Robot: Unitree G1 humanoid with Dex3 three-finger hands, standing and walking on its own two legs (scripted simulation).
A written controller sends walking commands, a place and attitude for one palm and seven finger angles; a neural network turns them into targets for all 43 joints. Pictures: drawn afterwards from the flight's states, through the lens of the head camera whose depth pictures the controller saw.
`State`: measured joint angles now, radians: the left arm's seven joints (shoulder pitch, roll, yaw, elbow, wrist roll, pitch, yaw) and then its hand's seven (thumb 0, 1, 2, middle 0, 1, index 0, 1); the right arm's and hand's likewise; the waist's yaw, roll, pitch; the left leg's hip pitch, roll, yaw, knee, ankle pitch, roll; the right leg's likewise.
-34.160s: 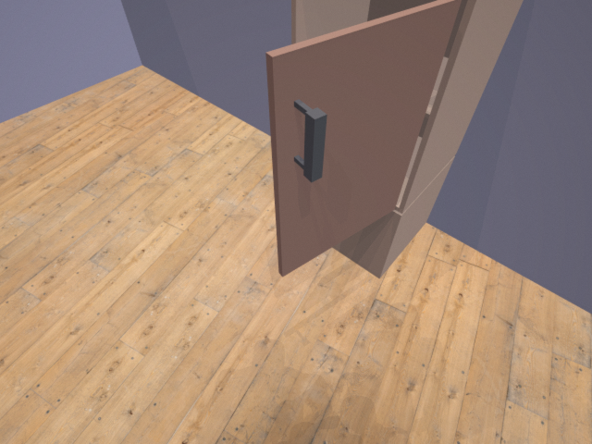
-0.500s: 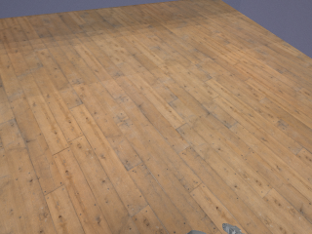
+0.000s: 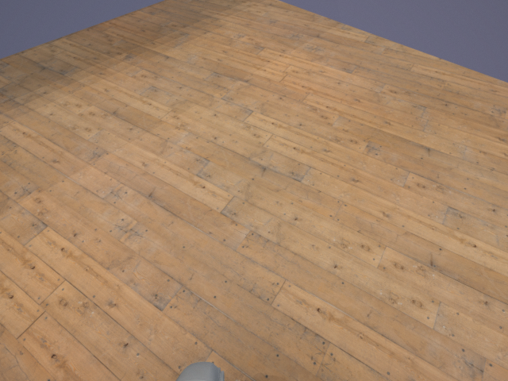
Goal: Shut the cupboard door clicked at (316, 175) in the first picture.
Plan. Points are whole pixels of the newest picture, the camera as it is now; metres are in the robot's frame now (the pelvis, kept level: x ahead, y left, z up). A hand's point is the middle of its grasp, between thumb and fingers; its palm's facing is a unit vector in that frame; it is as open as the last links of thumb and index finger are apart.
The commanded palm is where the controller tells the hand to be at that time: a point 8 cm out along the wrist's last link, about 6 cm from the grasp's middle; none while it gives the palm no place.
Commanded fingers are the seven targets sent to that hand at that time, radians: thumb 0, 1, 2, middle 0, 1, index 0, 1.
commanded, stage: turn to face it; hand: left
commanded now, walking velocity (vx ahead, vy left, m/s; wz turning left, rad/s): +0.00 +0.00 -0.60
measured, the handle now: out of the picture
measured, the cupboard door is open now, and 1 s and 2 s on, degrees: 48 48 48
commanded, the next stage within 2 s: none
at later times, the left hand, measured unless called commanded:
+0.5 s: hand (124, 380) +0.14 +0.25 -0.17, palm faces -0.23 -0.95 -0.20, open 7.4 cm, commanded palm none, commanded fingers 0.00 0.90 0.90 -0.20 -0.30 -0.20 -0.30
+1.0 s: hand (183, 367) +0.17 +0.14 -0.15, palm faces -0.53 -0.82 -0.24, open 7.4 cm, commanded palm none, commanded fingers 0.00 0.90 0.90 -0.20 -0.30 -0.20 -0.30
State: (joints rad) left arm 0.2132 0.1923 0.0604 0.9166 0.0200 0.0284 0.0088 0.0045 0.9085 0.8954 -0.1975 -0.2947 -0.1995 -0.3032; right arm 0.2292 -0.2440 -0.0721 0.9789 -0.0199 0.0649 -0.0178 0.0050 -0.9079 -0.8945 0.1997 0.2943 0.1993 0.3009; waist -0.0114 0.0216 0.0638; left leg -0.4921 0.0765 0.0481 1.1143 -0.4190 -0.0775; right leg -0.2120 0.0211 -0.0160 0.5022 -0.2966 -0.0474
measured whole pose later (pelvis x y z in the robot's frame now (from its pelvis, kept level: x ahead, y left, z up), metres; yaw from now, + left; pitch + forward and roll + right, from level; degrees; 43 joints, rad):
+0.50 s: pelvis +0.01 +0.06 +0.00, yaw -17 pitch +0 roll -2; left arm 0.19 0.27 0.10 0.89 0.02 0.09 -0.04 0.01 0.91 0.90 -0.19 -0.29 -0.20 -0.30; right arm 0.20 -0.18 -0.02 0.88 -0.03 0.01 -0.03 0.00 -0.90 -0.89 0.21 0.30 0.21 0.30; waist 0.02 -0.03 0.08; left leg -0.25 0.11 0.16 0.50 -0.24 0.02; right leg -0.46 -0.01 -0.02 1.11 -0.44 0.06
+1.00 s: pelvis -0.01 +0.02 +0.00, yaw -34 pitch +1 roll +1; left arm 0.19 0.20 0.05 0.90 0.03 0.04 -0.01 0.01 0.91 0.90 -0.20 -0.30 -0.20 -0.30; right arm 0.19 -0.24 -0.06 0.91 -0.02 0.06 -0.01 0.00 -0.91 -0.89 0.20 0.29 0.20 0.30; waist 0.00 0.01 0.07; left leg -0.48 0.07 0.02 0.96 -0.39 -0.10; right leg -0.26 0.04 0.05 0.49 -0.24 -0.04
